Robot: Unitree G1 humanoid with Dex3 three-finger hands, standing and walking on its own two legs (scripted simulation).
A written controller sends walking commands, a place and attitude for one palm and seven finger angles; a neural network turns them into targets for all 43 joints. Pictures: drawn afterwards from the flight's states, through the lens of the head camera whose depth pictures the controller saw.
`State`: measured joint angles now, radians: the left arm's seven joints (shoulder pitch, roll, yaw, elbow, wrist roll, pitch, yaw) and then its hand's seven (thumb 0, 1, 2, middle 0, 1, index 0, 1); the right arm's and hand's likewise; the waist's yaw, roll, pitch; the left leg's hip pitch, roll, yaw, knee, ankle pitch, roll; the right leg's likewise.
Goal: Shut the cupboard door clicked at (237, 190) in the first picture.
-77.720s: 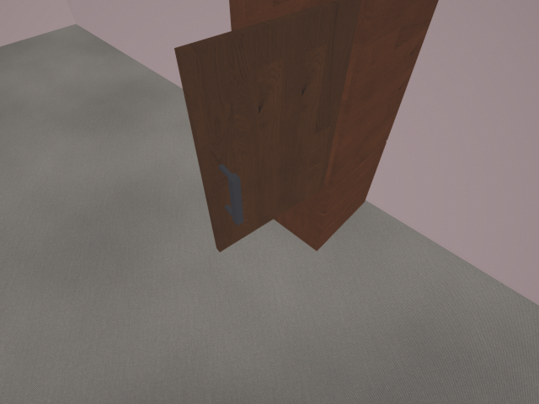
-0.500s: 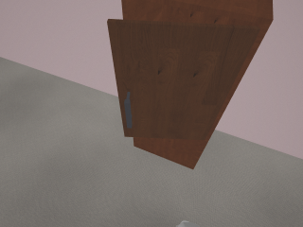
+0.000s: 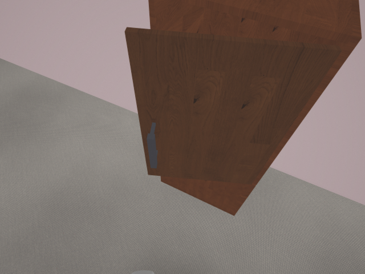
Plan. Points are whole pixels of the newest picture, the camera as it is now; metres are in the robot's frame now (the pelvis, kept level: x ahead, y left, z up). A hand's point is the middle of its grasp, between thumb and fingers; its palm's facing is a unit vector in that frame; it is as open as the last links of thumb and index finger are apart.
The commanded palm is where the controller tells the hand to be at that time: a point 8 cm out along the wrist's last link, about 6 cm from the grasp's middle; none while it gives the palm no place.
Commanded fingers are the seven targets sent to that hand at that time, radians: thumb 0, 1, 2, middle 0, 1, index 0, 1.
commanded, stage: come to a stop and stand still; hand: left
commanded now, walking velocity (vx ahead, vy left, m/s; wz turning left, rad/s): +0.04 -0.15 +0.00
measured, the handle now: (153, 146) +0.47 +0.12 -0.09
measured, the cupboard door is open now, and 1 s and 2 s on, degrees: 21 21 21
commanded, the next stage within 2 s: look again from close up in 0.92 s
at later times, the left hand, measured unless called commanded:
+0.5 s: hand out of the picture -0.01 +0.18 -0.17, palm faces -0.01 -0.98 -0.21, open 7.4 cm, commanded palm none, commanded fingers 0.00 0.90 0.90 -0.20 -0.30 -0.20 -0.30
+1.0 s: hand out of the picture -0.04 +0.13 -0.18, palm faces +0.02 -0.99 -0.13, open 7.3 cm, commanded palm none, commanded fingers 0.00 0.90 0.90 -0.20 -0.30 -0.20 -0.30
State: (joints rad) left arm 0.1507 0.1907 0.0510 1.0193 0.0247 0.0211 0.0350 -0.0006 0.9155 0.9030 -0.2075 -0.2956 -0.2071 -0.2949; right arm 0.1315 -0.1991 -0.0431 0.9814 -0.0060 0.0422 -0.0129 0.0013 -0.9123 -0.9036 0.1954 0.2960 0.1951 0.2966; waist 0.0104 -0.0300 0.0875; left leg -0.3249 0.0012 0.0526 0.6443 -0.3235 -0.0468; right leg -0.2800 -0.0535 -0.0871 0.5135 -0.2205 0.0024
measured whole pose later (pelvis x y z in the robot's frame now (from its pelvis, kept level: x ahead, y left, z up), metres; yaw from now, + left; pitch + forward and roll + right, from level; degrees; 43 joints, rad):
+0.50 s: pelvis -0.04 -0.01 +0.00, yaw -1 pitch -1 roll +0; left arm 0.24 0.19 0.03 1.07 0.02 0.03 0.02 0.00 0.91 0.90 -0.20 -0.29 -0.20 -0.29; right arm 0.25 -0.19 -0.04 1.07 -0.01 0.03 -0.02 0.00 -0.91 -0.90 0.20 0.30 0.20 0.30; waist -0.02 -0.01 0.05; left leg -0.31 0.02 0.05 0.47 -0.16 0.00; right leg -0.15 -0.02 0.01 0.46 -0.29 0.02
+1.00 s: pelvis -0.03 -0.02 +0.01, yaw -1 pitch -2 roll +0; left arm 0.30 0.12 0.01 1.14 0.00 0.01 0.03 0.00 0.91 0.90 -0.20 -0.29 -0.20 -0.29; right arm 0.31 -0.11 -0.01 1.15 -0.01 0.00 -0.03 0.00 -0.91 -0.90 0.20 0.30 0.20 0.30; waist -0.01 -0.03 0.05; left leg -0.25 0.05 0.04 0.43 -0.15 -0.02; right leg -0.09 0.00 0.00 0.41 -0.29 0.00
